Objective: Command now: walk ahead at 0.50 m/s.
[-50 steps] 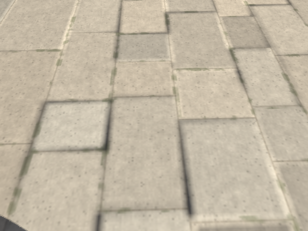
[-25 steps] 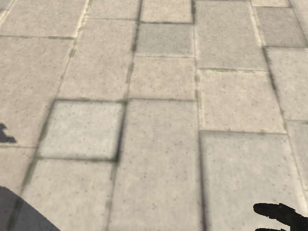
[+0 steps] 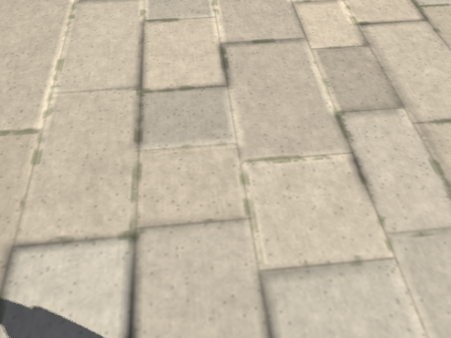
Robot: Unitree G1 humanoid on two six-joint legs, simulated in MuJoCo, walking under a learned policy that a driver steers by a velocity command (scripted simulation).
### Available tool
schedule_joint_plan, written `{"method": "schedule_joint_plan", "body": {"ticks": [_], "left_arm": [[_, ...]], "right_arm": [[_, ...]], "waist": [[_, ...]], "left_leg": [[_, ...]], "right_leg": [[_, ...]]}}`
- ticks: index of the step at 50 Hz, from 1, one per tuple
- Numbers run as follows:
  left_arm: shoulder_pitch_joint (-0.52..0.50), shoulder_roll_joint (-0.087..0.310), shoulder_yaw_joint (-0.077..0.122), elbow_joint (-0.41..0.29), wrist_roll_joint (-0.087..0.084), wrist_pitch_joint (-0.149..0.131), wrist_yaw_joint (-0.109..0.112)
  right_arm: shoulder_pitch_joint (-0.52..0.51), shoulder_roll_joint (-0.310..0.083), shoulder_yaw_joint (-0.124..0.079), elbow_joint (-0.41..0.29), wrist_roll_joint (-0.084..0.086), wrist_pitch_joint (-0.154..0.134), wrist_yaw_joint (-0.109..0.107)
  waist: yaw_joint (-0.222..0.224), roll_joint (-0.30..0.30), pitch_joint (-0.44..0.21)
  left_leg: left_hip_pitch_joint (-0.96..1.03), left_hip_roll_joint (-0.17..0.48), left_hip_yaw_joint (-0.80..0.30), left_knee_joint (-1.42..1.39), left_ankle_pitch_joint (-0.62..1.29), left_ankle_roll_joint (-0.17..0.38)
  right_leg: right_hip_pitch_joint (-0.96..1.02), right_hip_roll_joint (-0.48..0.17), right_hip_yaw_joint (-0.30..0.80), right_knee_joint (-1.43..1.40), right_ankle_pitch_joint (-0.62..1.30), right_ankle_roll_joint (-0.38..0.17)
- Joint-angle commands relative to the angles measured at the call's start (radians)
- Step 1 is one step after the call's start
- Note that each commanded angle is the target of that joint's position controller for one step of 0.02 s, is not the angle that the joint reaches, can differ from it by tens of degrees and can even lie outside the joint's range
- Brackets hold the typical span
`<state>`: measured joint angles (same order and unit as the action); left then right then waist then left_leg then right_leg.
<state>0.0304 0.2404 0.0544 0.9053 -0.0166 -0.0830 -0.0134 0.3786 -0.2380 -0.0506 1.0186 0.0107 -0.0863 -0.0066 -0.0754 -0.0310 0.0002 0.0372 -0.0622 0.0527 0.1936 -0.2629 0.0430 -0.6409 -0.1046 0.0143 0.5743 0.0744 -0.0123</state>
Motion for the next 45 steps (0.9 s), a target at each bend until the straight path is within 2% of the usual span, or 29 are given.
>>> {"method": "schedule_joint_plan", "body": {"ticks": [1,3,4,5,6,7,8,9,10,11,13,16,18,22,27,29,30,31,32,33,34,35,36,37,38,39,40,41,45], "left_arm": [[-0.136,0.070,0.005,-0.100,-0.006,-0.024,-0.020],[-0.053,0.110,0.021,-0.087,-0.008,-0.030,-0.024],[0.077,0.145,0.042,-0.048,-0.006,-0.032,-0.022],[0.272,0.207,0.068,0.006,0.001,-0.032,-0.014],[0.427,0.310,0.095,0.039,0.018,-0.025,-0.008],[0.443,0.252,0.074,0.046,0.010,-0.020,-0.010],[0.361,0.191,0.052,0.035,0.003,-0.022,-0.010],[0.267,0.152,0.040,0.007,0.006,-0.022,-0.008],[0.196,0.120,0.029,-0.003,0.016,-0.024,-0.012],[0.159,0.091,0.020,-0.007,0.026,-0.029,-0.014],[0.161,0.084,0.018,0.007,0.025,-0.032,-0.018],[0.216,0.131,0.028,0.031,0.023,-0.036,-0.002],[0.248,0.135,0.028,0.042,0.020,-0.030,0.010],[0.312,0.144,0.027,0.061,0.009,-0.023,0.021],[0.392,0.154,0.036,0.103,0.000,0.001,0.027],[0.381,0.167,0.043,0.105,-0.001,0.011,0.031],[0.362,0.177,0.047,0.100,-0.001,0.016,0.032],[0.338,0.178,0.046,0.094,-0.001,0.021,0.032],[0.330,0.152,0.035,0.084,0.004,0.025,0.031],[0.404,0.081,0.012,0.063,0.019,0.017,0.027],[0.467,0.000,-0.015,0.075,0.017,-0.008,0.017],[0.373,0.108,0.013,0.062,-0.014,-0.029,0.011],[0.282,0.143,0.021,0.031,-0.030,-0.042,0.011],[0.235,0.142,0.024,0.024,-0.022,-0.044,0.019],[0.230,0.131,0.031,0.024,-0.010,-0.036,0.024],[0.255,0.109,0.032,0.030,-0.006,-0.022,0.025],[0.275,0.083,0.030,0.035,-0.006,-0.009,0.027],[0.276,0.068,0.029,0.035,-0.005,0.000,0.028],[0.142,0.076,0.034,-0.015,0.012,0.008,0.030]], "right_arm": [[0.053,-0.165,-0.038,-0.011,0.006,0.010,-0.008],[0.021,-0.182,-0.045,-0.019,0.006,0.019,-0.009],[-0.003,-0.175,-0.041,-0.026,0.006,0.025,-0.009],[-0.007,-0.143,-0.027,-0.043,-0.002,0.026,-0.008],[0.098,-0.041,0.004,-0.060,-0.010,0.009,0.002],[0.084,-0.039,0.009,-0.050,-0.001,-0.018,0.007],[-0.004,-0.131,-0.016,-0.076,0.029,-0.037,0.011],[-0.078,-0.146,-0.018,-0.098,0.039,-0.046,0.009],[-0.117,-0.140,-0.022,-0.102,0.027,-0.043,0.003],[-0.107,-0.131,-0.031,-0.098,0.015,-0.031,-0.003],[-0.069,-0.083,-0.027,-0.088,0.010,-0.004,-0.005],[-0.143,-0.083,-0.031,-0.117,0.000,0.010,-0.010],[-0.214,-0.078,-0.031,-0.141,-0.006,0.007,-0.006],[-0.361,-0.052,-0.018,-0.179,0.001,-0.002,0.009],[-0.478,-0.063,-0.009,-0.228,0.010,-0.012,0.038],[-0.458,-0.086,-0.015,-0.233,0.012,-0.017,0.048],[-0.410,-0.107,-0.025,-0.223,0.012,-0.019,0.048],[-0.305,-0.137,-0.042,-0.194,0.009,-0.020,0.046],[-0.129,-0.187,-0.067,-0.139,0.005,-0.019,0.039],[0.028,-0.272,-0.089,-0.108,-0.015,-0.017,0.031],[0.071,-0.273,-0.083,-0.092,-0.005,-0.013,0.036],[0.036,-0.194,-0.059,-0.095,0.005,-0.014,0.035],[-0.061,-0.164,-0.049,-0.116,0.006,-0.017,0.031],[-0.137,-0.141,-0.041,-0.131,-0.005,-0.019,0.031],[-0.182,-0.112,-0.032,-0.136,-0.017,-0.022,0.034],[-0.196,-0.090,-0.026,-0.132,-0.025,-0.025,0.038],[-0.192,-0.086,-0.025,-0.125,-0.022,-0.026,0.039],[-0.178,-0.097,-0.027,-0.116,-0.018,-0.028,0.036],[-0.112,-0.144,-0.037,-0.089,-0.014,-0.025,0.010]], "waist": [[0.007,0.090,0.094],[0.064,0.123,0.040],[0.135,0.122,-0.037],[0.208,0.095,-0.173],[0.191,-0.121,-0.342],[0.196,-0.210,-0.410],[0.189,-0.158,-0.275],[0.164,-0.097,-0.168],[0.133,-0.031,-0.087],[0.094,-0.042,-0.054],[0.062,-0.053,-0.029],[0.062,-0.022,0.017],[0.078,-0.017,0.029],[0.123,-0.023,0.059],[0.147,-0.023,0.095],[0.119,-0.037,0.075],[0.087,-0.054,0.041],[0.026,-0.060,-0.024],[-0.047,-0.039,-0.135],[-0.049,0.112,-0.293],[-0.023,0.309,-0.405],[-0.043,0.229,-0.319],[-0.024,0.183,-0.180],[0.005,0.101,-0.108],[0.042,0.087,-0.060],[0.072,0.105,-0.053],[0.086,0.111,-0.046],[0.093,0.110,-0.030],[0.073,0.079,0.024]], "left_leg": [[0.024,0.322,-0.134,-0.003,0.289,0.145],[0.047,0.324,-0.124,0.095,0.522,0.122],[0.025,0.284,-0.087,0.246,0.689,0.100],[-0.115,0.230,-0.045,0.487,0.639,0.067],[-0.532,0.081,0.010,0.896,0.265,-0.013],[-0.705,0.003,-0.123,1.084,-0.294,-0.018],[-0.807,0.070,-0.172,1.165,-0.263,0.008],[-0.814,0.128,-0.138,1.144,-0.172,0.023],[-0.774,0.169,-0.118,1.074,-0.090,0.023],[-0.707,0.203,-0.126,1.010,-0.038,0.023],[-0.637,0.219,-0.119,0.951,0.001,0.013],[-0.715,0.227,-0.109,0.820,0.110,-0.018],[-0.751,0.222,-0.101,0.696,0.222,-0.032],[-0.691,0.174,-0.051,0.457,0.386,-0.032],[-0.737,0.153,-0.058,0.337,0.317,-0.003],[-0.686,0.135,-0.050,0.313,0.240,0.023],[-0.600,0.108,-0.028,0.309,0.202,0.037],[-0.446,0.072,0.004,0.295,0.198,0.059],[-0.186,0.080,-0.010,0.314,0.225,0.092],[0.207,0.316,-0.334,0.334,0.186,0.203],[0.393,0.461,-0.743,0.171,0.020,0.302],[0.340,0.424,-0.713,0.126,-0.076,0.255],[0.191,0.399,-0.569,0.104,-0.021,0.216],[0.037,0.367,-0.466,0.073,0.072,0.200],[-0.087,0.335,-0.385,0.041,0.153,0.189],[-0.156,0.310,-0.336,0.011,0.179,0.182],[-0.190,0.298,-0.304,-0.016,0.186,0.187],[-0.216,0.293,-0.273,-0.037,0.205,0.193],[-0.198,0.284,-0.200,-0.081,0.281,0.194]], "right_leg": [[-0.036,0.018,-0.010,-0.060,-0.079,-0.026],[0.107,0.059,-0.042,-0.083,-0.151,-0.058],[0.286,0.095,-0.073,-0.102,-0.147,-0.084],[0.583,0.040,-0.011,-0.063,-0.132,-0.131],[1.012,-0.227,0.419,-0.086,-0.262,-0.284],[1.081,-0.301,0.728,-0.258,-0.365,-0.327],[0.977,-0.266,0.609,-0.276,-0.412,-0.273],[0.824,-0.231,0.463,-0.294,-0.357,-0.239],[0.667,-0.192,0.359,-0.334,-0.280,-0.223],[0.565,-0.156,0.285,-0.366,-0.227,-0.206],[0.471,-0.125,0.211,-0.418,-0.176,-0.210],[0.464,-0.122,0.146,-0.457,-0.068,-0.226],[0.490,-0.107,0.105,-0.463,-0.023,-0.213],[0.506,-0.071,0.031,-0.477,-0.046,-0.181],[0.691,-0.144,0.042,-0.408,-0.007,-0.174],[0.743,-0.167,0.045,-0.352,0.099,-0.157],[0.751,-0.164,0.037,-0.296,0.243,-0.146],[0.735,-0.136,0.011,-0.173,0.406,-0.128],[0.635,-0.079,-0.028,0.036,0.406,-0.098],[0.298,0.024,-0.074,0.403,0.080,-0.044],[0.029,0.173,0.022,0.657,-0.643,-0.012],[-0.084,0.115,0.113,0.760,-0.650,-0.034],[-0.131,0.062,0.078,0.753,-0.555,-0.048],[-0.091,0.014,0.056,0.704,-0.460,-0.050],[-0.033,-0.018,0.054,0.647,-0.405,-0.048],[0.029,-0.039,0.061,0.614,-0.373,-0.048],[0.056,-0.045,0.058,0.582,-0.362,-0.045],[0.055,-0.051,0.050,0.548,-0.351,-0.037],[-0.058,-0.058,0.039,0.342,-0.159,0.002]]}}
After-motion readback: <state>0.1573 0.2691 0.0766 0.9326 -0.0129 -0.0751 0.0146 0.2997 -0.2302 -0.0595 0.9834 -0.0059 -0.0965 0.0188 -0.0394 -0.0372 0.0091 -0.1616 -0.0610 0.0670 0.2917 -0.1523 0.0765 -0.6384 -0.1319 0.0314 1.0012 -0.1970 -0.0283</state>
